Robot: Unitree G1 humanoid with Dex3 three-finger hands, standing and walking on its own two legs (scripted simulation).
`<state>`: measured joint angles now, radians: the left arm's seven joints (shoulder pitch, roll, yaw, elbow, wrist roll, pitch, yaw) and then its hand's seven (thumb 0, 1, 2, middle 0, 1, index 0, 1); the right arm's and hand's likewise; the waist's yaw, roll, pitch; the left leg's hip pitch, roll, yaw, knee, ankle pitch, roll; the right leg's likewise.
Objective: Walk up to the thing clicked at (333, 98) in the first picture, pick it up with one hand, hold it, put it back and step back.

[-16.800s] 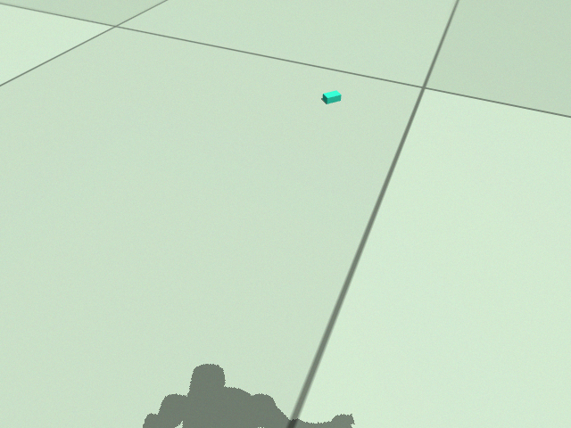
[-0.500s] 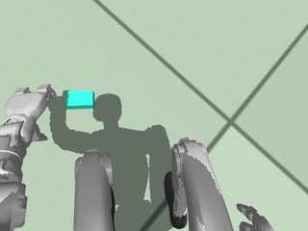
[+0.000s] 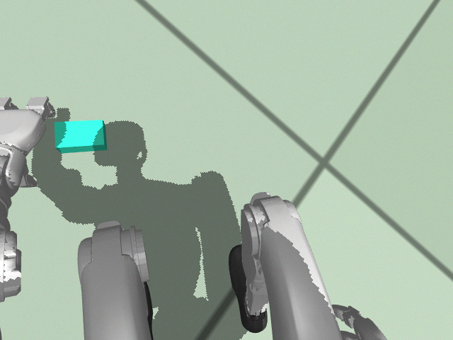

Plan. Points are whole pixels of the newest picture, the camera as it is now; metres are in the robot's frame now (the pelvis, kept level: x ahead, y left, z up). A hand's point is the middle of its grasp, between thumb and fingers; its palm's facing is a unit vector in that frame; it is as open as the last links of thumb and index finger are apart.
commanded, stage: rise first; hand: left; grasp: from above
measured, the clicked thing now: (81, 136) +0.55 +0.23 -0.33
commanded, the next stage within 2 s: none
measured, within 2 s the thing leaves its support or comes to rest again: neither
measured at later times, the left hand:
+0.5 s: hand (38, 143) +0.49 +0.28 -0.20, palm faces -0.47 -0.02 -0.88, open 13.6 cm
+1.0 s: hand (42, 142) +0.50 +0.27 -0.21, palm faces -0.46 -0.02 -0.89, open 13.7 cm
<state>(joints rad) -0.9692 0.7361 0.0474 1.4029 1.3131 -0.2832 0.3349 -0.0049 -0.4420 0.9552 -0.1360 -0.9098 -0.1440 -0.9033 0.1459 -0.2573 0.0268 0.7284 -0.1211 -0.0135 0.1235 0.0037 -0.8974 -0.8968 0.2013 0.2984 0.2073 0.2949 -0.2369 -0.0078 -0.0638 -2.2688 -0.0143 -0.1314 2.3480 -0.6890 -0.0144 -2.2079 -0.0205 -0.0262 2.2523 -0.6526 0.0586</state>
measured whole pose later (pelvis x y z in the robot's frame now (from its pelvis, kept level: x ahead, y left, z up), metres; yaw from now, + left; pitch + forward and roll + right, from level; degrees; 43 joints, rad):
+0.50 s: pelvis +0.01 +0.00 -0.02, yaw -2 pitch +35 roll -9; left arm -1.02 0.80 0.07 1.44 1.31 -0.26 0.36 0.00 -0.41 0.91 -0.15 -0.93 -0.17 -0.91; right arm 0.17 -0.27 0.07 0.71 -0.15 -0.01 0.14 0.00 -0.90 -0.90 0.20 0.30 0.21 0.29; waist -0.28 -0.02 -0.02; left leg -2.32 -0.01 -0.16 2.41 -0.72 -0.02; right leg -2.26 -0.01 -0.05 2.30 -0.67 0.06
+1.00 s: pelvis +0.00 +0.00 -0.03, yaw -3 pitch +34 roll -10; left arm -1.07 0.84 0.06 1.53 1.34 -0.26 0.40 0.00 -0.44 0.94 -0.12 -0.98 -0.14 -0.96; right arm 0.16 -0.28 0.12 0.70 -0.17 -0.02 0.15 0.00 -0.90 -0.90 0.20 0.30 0.21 0.30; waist -0.31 -0.03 0.00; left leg -2.35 -0.01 -0.17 2.45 -0.70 -0.02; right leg -2.28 0.00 -0.06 2.32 -0.64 0.07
